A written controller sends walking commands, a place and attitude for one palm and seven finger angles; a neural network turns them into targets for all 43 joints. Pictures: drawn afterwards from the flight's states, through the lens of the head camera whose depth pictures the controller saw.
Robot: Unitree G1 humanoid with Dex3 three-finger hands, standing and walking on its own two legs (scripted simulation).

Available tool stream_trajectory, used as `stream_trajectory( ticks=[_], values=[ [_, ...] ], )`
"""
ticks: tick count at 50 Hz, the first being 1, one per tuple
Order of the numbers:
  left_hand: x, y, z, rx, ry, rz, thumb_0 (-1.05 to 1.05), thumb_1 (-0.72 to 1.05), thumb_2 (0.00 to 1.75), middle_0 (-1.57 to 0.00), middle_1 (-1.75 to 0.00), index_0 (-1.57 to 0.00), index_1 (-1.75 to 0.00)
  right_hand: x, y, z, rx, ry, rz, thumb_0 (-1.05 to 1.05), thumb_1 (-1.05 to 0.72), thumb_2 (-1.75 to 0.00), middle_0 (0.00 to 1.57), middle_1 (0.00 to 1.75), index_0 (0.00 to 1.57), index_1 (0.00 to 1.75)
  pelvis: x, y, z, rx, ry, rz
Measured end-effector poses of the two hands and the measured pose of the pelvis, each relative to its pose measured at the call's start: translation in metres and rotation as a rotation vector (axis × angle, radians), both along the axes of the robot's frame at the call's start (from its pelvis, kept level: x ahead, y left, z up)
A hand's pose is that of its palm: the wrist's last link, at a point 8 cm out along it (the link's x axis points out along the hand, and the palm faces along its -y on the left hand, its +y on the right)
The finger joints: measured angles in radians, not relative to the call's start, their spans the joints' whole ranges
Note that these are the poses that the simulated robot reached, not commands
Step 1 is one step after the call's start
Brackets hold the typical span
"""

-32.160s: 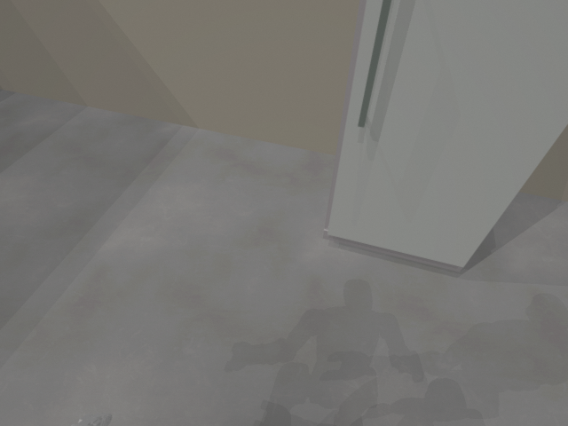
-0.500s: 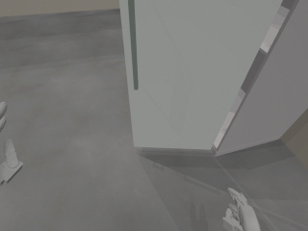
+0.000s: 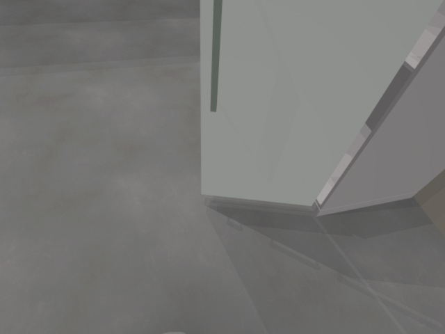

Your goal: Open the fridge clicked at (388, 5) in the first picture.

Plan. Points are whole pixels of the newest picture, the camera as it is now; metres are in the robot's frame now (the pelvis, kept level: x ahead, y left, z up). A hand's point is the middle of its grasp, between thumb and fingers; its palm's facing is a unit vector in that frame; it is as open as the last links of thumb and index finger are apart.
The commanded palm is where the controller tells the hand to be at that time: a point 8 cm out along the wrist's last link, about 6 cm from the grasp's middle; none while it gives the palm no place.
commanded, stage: let the arm hang, fingers relaxed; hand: left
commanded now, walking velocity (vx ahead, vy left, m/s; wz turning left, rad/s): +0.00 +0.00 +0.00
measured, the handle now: (217, 33) +0.76 +0.07 +0.14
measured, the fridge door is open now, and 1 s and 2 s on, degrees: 72 72 72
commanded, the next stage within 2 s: look to check the result in 0.66 s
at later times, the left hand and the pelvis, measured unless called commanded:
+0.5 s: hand out of the picture +0.08 +0.22 -0.16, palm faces -0.04 -0.96 -0.26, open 7.3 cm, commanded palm none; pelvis +0.02 +0.01 +0.01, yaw -2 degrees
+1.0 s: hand out of the picture +0.12 +0.24 -0.15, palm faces -0.06 -0.94 -0.33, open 7.3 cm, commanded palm none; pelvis +0.04 +0.00 +0.01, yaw -2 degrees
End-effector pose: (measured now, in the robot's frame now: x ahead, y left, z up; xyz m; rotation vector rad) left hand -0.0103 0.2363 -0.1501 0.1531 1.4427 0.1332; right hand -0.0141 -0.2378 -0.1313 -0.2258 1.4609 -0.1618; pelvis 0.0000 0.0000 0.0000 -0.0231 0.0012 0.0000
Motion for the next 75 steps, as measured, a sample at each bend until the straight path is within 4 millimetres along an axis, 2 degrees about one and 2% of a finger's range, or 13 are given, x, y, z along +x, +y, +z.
stream_trajectory(
  ticks=[4, 9, 16, 25, 33, 43, 51, 64, 75],
  values=[
    [-0.023, 0.012, 0.008, 0.032, 0.073, 0.014, 0.0, 0.95, 0.89, -0.2, -0.3, -0.21, -0.3, -0.011, 0.009, -0.003, 0.021, 0.031, -0.03, 0.01, -0.91, -0.89, 0.2, 0.3, 0.2, 0.3, 0.002, 0.003, 0.002, 0.001, -0.004, -0.005],
    [-0.021, 0.025, 0.015, 0.066, 0.083, 0.008, 0.0, 0.93, 0.89, -0.2, -0.3, -0.2, -0.3, -0.001, 0.016, -0.008, 0.04, -0.002, -0.043, 0.01, -0.91, -0.89, 0.2, 0.3, 0.2, 0.3, 0.005, 0.008, 0.004, 0.004, -0.01, -0.015],
    [0.022, 0.033, 0.019, 0.084, -0.019, -0.023, 0.0, 0.91, 0.89, -0.2, -0.3, -0.2, -0.3, 0.035, 0.015, -0.008, 0.04, -0.093, -0.027, 0.01, -0.91, -0.89, 0.2, 0.3, 0.21, 0.3, 0.009, 0.012, 0.006, 0.012, -0.013, -0.025],
    [0.085, 0.029, 0.024, 0.075, -0.163, -0.073, 0.0, 0.91, 0.89, -0.2, -0.3, -0.2, -0.3, 0.078, -0.001, 0.002, 0.007, -0.193, 0.0, 0.0, -0.91, -0.89, 0.2, 0.3, 0.2, 0.3, 0.017, 0.011, 0.008, 0.02, -0.017, -0.031],
    [0.113, 0.029, 0.028, 0.078, -0.201, -0.098, 0.0, 0.91, 0.89, -0.2, -0.3, -0.2, -0.3, 0.095, -0.02, 0.01, -0.03, -0.209, 0.008, 0.0, -0.91, -0.89, 0.2, 0.3, 0.2, 0.3, 0.026, 0.007, 0.01, 0.022, -0.017, -0.033],
    [0.12, 0.04, 0.034, 0.119, -0.176, -0.098, 0.0, 0.91, 0.89, -0.2, -0.3, -0.21, -0.3, 0.101, -0.041, 0.014, -0.064, -0.182, 0.013, 0.0, -0.91, -0.89, 0.2, 0.3, 0.21, 0.3, 0.037, 0.001, 0.012, 0.024, -0.016, -0.033],
    [0.123, 0.044, 0.038, 0.143, -0.159, -0.101, 0.0, 0.91, 0.89, -0.2, -0.3, -0.21, -0.3, 0.11, -0.05, 0.015, -0.07, -0.181, 0.017, 0.0, -0.91, -0.89, 0.2, 0.3, 0.21, 0.3, 0.044, -0.004, 0.013, 0.026, -0.016, -0.036],
    [0.135, 0.03, 0.037, 0.131, -0.173, -0.105, 0.0, 0.91, 0.89, -0.2, -0.3, -0.21, -0.3, 0.125, -0.054, 0.015, -0.062, -0.201, 0.02, 0.0, -0.91, -0.89, 0.2, 0.3, 0.21, 0.3, 0.053, -0.012, 0.013, 0.029, -0.015, -0.039],
    [0.139, 0.017, 0.034, 0.115, -0.169, -0.107, 0.0, 0.91, 0.89, -0.2, -0.3, -0.21, -0.3, 0.122, -0.055, 0.013, -0.056, -0.186, 0.009, 0.0, -0.9, -0.89, 0.2, 0.3, 0.21, 0.3, 0.057, -0.017, 0.013, 0.031, -0.013, -0.043]
  ],
)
